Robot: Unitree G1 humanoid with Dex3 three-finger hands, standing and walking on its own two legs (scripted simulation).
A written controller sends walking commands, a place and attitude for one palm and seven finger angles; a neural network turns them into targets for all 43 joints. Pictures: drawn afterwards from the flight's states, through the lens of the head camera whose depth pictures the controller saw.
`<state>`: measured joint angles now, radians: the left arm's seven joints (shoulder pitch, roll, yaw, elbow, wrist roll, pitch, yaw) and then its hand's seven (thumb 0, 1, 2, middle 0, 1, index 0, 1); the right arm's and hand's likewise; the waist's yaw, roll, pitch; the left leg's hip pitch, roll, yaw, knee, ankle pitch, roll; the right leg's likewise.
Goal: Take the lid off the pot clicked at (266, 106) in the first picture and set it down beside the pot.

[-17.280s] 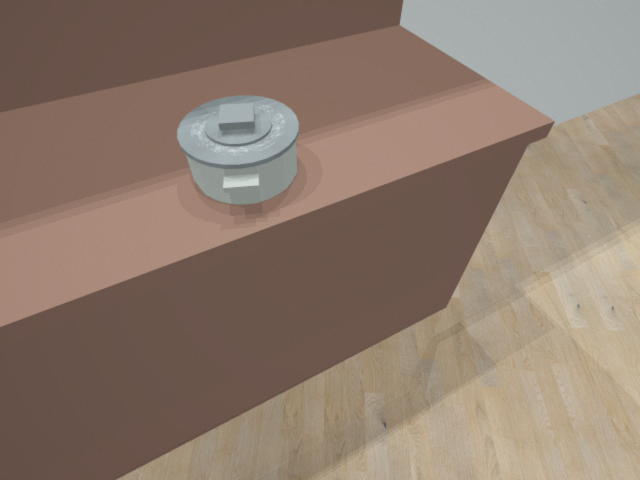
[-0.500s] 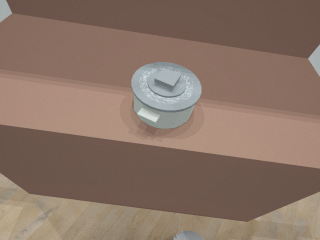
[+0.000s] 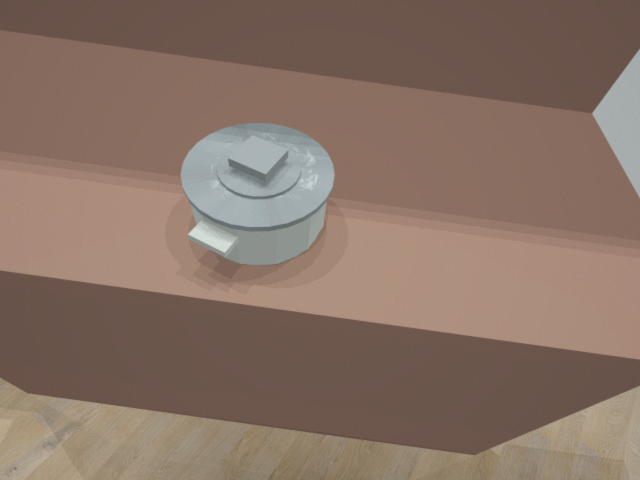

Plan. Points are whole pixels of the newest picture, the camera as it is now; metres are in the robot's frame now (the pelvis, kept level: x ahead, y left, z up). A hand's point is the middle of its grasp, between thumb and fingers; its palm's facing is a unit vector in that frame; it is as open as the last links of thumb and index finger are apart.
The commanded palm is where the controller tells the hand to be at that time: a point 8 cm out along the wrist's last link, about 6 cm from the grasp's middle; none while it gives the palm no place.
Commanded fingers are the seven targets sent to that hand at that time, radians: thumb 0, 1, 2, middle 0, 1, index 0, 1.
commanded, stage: come to a stop and stand still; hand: left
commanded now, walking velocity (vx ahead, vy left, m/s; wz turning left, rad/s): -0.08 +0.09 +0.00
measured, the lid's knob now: (258, 157) +0.45 +0.12 +0.15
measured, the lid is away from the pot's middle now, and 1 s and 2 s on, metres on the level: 0.00 0.00 0.00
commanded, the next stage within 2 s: look again from close up in 0.78 s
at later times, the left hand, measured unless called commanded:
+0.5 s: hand out of the picture +0.00 +0.20 -0.17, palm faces +0.03 -0.98 -0.21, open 7.4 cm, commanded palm none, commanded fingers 0.00 0.90 0.90 -0.20 -0.30 -0.20 -0.30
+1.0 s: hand out of the picture -0.04 +0.20 -0.16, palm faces +0.01 -0.97 -0.23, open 7.4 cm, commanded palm none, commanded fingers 0.00 0.90 0.90 -0.20 -0.30 -0.20 -0.30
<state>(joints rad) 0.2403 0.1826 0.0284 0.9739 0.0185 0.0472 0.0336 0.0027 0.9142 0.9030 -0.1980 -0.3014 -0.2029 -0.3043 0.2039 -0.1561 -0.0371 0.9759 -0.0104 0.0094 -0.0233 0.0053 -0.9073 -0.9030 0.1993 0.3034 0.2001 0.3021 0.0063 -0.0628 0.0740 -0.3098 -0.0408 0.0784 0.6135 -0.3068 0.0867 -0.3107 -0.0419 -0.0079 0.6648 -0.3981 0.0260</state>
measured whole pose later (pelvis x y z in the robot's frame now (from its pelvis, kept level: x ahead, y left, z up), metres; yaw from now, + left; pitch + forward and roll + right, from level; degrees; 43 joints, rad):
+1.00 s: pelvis -0.04 +0.02 +0.01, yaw +1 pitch +0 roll +0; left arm 0.31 0.17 -0.01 1.07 0.02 0.00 0.04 0.00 0.91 0.90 -0.20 -0.30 -0.20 -0.30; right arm 0.29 -0.18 -0.01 1.04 -0.01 0.01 -0.01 0.01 -0.92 -0.90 0.20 0.30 0.20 0.30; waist -0.01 0.03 0.01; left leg -0.29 -0.02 0.00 0.55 -0.26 0.02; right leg -0.22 -0.06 0.00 0.53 -0.30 0.03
